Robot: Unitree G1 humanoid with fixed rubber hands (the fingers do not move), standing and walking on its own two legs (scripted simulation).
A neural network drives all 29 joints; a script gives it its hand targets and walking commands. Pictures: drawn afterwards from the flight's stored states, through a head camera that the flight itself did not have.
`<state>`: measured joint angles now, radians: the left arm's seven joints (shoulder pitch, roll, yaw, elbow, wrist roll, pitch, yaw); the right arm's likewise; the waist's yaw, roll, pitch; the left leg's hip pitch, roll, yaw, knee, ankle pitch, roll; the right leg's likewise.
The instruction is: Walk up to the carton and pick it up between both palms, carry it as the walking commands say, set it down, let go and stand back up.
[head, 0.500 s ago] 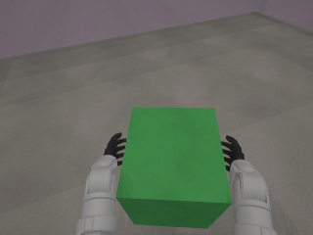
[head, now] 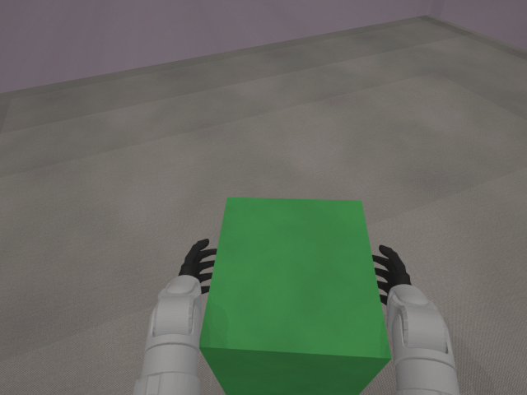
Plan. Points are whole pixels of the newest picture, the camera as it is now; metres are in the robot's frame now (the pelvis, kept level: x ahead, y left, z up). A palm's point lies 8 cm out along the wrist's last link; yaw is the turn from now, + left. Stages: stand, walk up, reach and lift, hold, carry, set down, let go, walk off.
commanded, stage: set down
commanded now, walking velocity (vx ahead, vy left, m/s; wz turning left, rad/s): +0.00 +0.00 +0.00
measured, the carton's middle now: (290, 303) +0.29 -0.03 -0.07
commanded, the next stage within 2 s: none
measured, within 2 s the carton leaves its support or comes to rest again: neither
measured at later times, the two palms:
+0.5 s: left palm (208, 291) +0.31 +0.12 -0.05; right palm (389, 303) +0.27 -0.21 -0.06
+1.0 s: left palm (213, 297) +0.35 +0.12 -0.14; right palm (371, 309) +0.30 -0.20 -0.14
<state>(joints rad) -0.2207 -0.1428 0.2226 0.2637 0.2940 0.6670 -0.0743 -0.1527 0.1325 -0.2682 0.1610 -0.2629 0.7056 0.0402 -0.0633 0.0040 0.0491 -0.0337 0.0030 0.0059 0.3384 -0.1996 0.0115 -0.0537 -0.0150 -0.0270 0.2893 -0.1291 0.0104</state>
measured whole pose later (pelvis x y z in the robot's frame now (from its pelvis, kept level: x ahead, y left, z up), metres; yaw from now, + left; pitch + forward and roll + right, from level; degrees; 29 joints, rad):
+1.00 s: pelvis -0.06 +0.00 -0.08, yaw +0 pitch +28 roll +0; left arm -0.64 -0.11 0.42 0.52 0.32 0.34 -0.09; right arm -0.54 0.17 -0.53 0.37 -0.31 0.37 0.06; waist -0.06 0.03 -0.08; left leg -1.12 -0.01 0.01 0.96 -0.32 0.01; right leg -1.15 -0.03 -0.01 0.92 -0.26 0.00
